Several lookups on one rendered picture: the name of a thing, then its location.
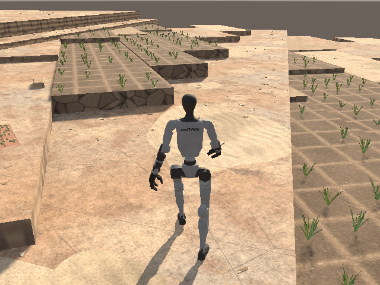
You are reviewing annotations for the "robot left forearm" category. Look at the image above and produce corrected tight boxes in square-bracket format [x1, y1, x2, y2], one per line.
[151, 144, 166, 175]

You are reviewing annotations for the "left robot upper arm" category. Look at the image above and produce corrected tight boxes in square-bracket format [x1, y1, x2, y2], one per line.
[161, 119, 178, 153]

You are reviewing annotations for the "right robot upper arm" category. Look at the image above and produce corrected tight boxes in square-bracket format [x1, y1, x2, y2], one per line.
[202, 119, 219, 149]

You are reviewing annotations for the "left robot hand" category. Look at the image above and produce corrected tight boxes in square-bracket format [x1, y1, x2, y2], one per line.
[149, 173, 163, 191]

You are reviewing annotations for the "right robot hand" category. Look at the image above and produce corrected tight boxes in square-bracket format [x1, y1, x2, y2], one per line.
[207, 148, 221, 159]

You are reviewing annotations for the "left robot shin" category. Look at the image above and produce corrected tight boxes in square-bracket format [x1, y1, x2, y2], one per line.
[174, 183, 184, 218]

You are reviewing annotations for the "left robot thigh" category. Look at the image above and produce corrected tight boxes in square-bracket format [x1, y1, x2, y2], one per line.
[170, 164, 184, 192]

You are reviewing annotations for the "robot right forearm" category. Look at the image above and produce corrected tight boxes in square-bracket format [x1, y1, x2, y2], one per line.
[214, 140, 221, 153]

